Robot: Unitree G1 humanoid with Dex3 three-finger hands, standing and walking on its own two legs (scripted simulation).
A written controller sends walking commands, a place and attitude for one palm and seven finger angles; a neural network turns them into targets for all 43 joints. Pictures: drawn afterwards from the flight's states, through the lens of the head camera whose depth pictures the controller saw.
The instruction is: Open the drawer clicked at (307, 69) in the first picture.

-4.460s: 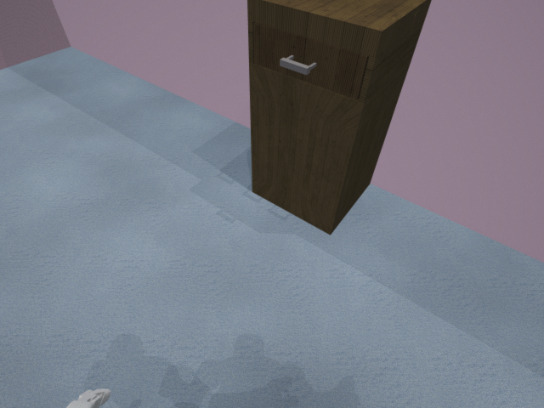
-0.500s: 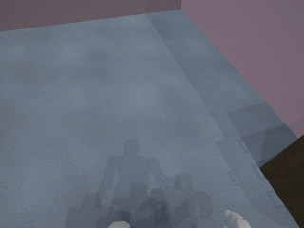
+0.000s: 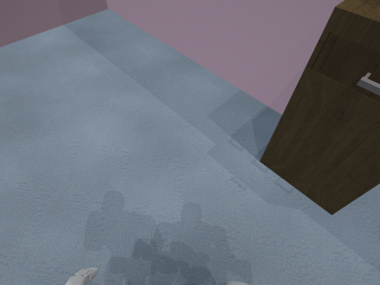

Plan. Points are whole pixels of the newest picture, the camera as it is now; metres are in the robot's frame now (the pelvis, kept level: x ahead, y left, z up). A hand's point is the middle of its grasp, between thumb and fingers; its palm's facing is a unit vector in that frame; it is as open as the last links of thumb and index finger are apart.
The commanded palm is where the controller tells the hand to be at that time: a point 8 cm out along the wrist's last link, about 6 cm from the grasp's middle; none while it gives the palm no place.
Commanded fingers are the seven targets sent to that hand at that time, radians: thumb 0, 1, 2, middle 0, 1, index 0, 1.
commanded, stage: turn to face it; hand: left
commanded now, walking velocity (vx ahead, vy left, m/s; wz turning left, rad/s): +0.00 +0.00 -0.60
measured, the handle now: (379, 85) +0.67 -0.58 +0.01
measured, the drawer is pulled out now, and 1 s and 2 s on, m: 0.00 0.00 0.00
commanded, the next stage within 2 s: take the last steps up to it in 1.24 s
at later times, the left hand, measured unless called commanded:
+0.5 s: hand out of the picture +0.11 +0.18 -0.16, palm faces -0.20 -0.95 -0.23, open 7.4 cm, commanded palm none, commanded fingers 0.00 0.90 0.90 -0.20 -0.30 -0.20 -0.30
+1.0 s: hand (147, 270) +0.17 +0.11 -0.16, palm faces -0.54 -0.80 -0.28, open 7.4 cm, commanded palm none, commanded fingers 0.00 0.90 0.90 -0.20 -0.30 -0.20 -0.30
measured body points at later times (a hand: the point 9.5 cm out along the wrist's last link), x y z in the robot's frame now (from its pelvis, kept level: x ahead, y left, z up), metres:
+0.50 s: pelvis -0.01 +0.00 +0.00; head +0.03 -0.01 +0.45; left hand +0.12 +0.23 -0.15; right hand +0.05 -0.28 -0.13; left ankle +0.03 +0.12 -0.72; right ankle -0.01 -0.12 -0.73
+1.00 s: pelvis -0.03 -0.01 -0.01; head -0.01 -0.05 +0.44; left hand +0.20 +0.15 -0.14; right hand -0.15 -0.24 -0.17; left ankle +0.03 +0.12 -0.73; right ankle -0.11 -0.09 -0.74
